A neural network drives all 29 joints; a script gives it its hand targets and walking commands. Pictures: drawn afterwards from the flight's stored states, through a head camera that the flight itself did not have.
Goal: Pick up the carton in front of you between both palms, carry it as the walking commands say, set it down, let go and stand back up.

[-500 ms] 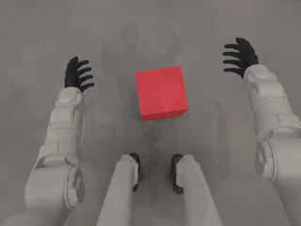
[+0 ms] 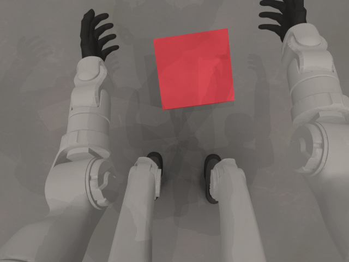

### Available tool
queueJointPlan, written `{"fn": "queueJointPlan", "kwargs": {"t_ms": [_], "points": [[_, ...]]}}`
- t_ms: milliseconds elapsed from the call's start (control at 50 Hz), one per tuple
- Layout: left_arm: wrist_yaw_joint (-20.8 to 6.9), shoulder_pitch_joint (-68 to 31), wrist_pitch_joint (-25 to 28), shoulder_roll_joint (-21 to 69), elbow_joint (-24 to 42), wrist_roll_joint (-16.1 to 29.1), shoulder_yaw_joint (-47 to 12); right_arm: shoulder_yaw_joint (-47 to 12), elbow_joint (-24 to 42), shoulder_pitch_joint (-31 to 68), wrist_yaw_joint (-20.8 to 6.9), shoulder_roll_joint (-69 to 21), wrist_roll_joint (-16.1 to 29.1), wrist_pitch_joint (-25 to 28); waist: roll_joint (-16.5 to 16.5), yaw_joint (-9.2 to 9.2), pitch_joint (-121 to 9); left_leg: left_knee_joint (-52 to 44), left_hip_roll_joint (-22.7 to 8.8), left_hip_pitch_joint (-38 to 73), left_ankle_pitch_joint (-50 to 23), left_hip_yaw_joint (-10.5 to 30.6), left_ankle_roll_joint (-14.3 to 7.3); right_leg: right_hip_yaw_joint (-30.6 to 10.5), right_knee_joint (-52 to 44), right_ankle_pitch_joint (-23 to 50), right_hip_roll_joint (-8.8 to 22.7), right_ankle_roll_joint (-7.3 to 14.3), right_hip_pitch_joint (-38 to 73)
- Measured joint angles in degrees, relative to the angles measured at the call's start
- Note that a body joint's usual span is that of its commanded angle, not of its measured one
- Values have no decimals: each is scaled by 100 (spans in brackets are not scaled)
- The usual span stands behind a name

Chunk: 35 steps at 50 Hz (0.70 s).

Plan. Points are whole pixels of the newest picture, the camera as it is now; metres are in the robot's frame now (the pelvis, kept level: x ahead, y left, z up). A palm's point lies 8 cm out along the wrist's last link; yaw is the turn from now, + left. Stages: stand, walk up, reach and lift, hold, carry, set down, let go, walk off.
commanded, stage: reach and lift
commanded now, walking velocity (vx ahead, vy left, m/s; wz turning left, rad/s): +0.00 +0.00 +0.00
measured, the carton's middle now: (192, 76) +0.50 -0.03 -0.46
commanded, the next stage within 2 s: none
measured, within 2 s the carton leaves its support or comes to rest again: leaves its support in 1.40 s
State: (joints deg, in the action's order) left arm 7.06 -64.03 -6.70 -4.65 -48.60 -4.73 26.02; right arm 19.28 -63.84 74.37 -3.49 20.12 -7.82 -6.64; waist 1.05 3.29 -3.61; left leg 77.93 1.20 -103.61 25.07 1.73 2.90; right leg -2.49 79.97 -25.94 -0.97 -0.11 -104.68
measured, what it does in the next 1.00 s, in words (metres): lowers itself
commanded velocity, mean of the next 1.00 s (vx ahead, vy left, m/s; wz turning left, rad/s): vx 0.00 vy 0.00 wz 0.00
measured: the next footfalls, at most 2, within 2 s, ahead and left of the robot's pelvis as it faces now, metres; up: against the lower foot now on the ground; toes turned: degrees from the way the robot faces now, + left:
none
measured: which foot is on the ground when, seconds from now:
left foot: down 0.00-1.00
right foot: down 0.00-1.00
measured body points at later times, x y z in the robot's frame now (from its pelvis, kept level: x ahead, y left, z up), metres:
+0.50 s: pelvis -0.06 +0.01 -0.19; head +0.32 -0.01 +0.04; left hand +0.48 +0.17 -0.38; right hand +0.52 -0.20 -0.38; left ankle +0.07 +0.14 -0.55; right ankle +0.06 -0.12 -0.55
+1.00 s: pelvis -0.05 +0.00 -0.22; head +0.32 -0.03 +0.03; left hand +0.49 +0.16 -0.40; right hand +0.51 -0.19 -0.40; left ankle +0.06 +0.14 -0.55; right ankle +0.06 -0.12 -0.55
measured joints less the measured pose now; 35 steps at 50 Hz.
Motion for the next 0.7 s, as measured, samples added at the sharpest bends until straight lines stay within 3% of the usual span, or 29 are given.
{"fn": "queueJointPlan", "kwargs": {"t_ms": [100,280,360,500,700], "points": [[110,108,204,-61,9,287,-317,-419,116,-137,138,149,538,220,-75,-43,103,1099,109,-928,298,86,45,-86,1051,-295,-96,-96,-884],[446,-182,118,-536,423,1355,-1279,-1366,624,116,368,739,1666,245,-168,-11,974,3002,236,-2105,658,10,63,-220,2989,-677,-178,-239,-2089],[470,-575,-19,-648,246,1578,-1471,-1416,225,525,322,858,1633,98,-239,-27,1351,3524,306,-2361,625,-11,102,-237,3541,-650,-151,-262,-2335],[392,-1532,-6,-728,-834,1461,-1348,-1658,-597,1405,304,955,1684,108,-280,-92,2183,4013,346,-2558,484,10,178,-192,4050,-532,-117,-228,-2533],[312,-1924,285,-960,-1296,1725,-1518,-2252,-761,1737,455,950,2067,297,-267,-162,2682,4629,250,-2448,807,-51,185,-165,4703,-837,-61,-137,-2476]]}}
